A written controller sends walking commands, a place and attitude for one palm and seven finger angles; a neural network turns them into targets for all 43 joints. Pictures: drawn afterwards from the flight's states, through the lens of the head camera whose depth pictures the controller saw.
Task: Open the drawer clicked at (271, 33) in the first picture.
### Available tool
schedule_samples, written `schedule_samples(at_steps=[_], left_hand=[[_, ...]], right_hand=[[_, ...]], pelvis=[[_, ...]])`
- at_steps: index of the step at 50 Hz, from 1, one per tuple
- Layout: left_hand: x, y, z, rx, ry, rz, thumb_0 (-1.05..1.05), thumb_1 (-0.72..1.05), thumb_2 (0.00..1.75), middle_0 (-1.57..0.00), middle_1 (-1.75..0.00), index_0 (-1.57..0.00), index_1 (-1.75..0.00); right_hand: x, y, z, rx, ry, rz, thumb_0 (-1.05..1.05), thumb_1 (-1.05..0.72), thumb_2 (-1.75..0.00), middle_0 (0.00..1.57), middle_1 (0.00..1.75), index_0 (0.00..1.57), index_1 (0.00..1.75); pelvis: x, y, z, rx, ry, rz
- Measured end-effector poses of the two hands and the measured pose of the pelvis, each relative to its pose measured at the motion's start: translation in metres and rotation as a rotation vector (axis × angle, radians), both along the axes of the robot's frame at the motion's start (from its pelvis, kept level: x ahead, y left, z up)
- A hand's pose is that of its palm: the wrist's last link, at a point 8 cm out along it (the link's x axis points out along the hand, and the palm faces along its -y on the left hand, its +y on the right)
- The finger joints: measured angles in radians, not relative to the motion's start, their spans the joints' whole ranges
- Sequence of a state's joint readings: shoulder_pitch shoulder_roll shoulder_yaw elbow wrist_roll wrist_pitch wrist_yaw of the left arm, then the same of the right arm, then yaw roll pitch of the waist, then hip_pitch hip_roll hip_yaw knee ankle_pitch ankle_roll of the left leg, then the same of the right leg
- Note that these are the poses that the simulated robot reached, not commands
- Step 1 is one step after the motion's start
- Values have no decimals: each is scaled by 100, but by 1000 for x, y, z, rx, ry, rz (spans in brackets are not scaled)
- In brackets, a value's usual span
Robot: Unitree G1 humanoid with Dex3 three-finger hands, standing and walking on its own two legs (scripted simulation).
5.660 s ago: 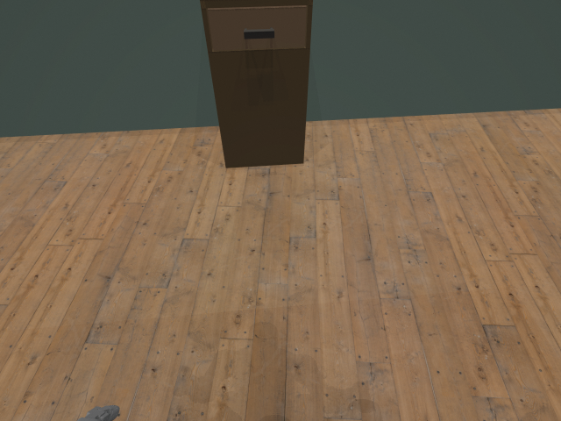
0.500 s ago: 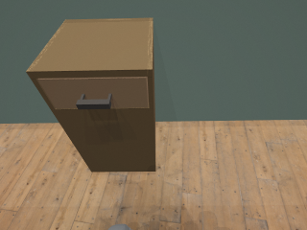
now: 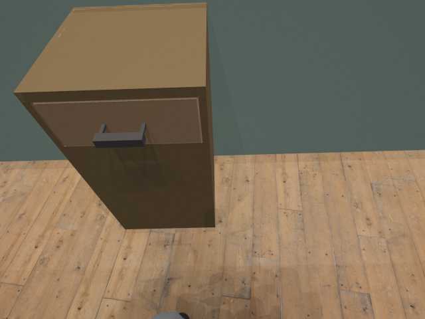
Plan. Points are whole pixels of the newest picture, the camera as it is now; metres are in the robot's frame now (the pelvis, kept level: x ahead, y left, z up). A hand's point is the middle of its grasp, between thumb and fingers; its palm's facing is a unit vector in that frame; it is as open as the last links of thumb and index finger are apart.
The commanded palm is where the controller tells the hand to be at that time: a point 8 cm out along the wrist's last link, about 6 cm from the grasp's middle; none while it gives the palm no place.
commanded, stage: come to a stop and stand still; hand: left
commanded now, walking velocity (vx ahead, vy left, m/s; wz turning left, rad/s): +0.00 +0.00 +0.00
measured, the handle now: (121, 133) +0.53 +0.29 -0.02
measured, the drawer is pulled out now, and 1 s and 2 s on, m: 0.00 0.00 0.00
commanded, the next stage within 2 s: look again from close up in 1.66 s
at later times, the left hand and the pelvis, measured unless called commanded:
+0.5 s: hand out of the picture -0.02 +0.13 -0.16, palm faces +0.09 -0.97 -0.21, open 7.2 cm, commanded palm none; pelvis -0.04 -0.05 +0.01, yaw +2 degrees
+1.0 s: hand out of the picture -0.06 +0.13 -0.16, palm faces +0.07 -0.99 -0.14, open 7.4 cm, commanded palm none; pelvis -0.03 -0.02 +0.01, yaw +1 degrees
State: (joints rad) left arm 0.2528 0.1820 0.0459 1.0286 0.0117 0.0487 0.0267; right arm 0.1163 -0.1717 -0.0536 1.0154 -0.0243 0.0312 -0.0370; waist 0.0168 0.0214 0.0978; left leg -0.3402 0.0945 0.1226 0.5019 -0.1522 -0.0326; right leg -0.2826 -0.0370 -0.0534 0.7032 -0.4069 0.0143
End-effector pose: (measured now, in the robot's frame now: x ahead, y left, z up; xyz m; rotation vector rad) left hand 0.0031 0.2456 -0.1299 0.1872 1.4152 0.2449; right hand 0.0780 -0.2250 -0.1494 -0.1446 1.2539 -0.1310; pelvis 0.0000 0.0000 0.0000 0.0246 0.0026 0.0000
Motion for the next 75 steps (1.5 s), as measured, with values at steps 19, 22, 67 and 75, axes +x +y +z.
schedule_samples(at_steps=[19,22,67,75], left_hand=[[-4,-65,-2,-40,-120,8,0,94,89,-20,-30,-20,-30],[-15,-67,-2,-49,-107,16,0,95,89,-20,-30,-20,-30],[-45,-41,-5,-113,29,7,0,91,89,-20,-30,-20,-30],[-38,-38,-7,-120,42,3,0,91,89,-20,-30,-20,-30]], right_hand=[[-85,-45,5,-1,138,-1,1,-91,-90,20,30,20,30],[-99,-43,9,-2,159,3,1,-91,-90,20,30,20,30],[-116,26,13,26,187,-35,1,-92,-90,20,30,20,30],[-109,22,16,1,196,-37,1,-91,-90,20,30,20,30]], pelvis=[[-27,-50,6,-20,-13,48],[-32,-52,9,-20,-23,38],[-13,1,14,-27,-5,10],[-5,5,13,-29,-4,10]])
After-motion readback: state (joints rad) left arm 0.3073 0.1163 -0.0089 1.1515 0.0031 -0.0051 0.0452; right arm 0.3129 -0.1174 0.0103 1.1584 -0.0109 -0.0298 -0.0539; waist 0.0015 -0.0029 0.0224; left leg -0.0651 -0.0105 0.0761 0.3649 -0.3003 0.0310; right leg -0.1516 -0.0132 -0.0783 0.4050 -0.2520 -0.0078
